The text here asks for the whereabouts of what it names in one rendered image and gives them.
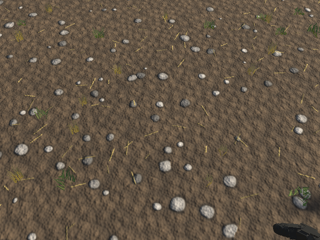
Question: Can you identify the right robot hand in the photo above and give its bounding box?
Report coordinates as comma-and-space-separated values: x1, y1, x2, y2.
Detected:
273, 223, 320, 240

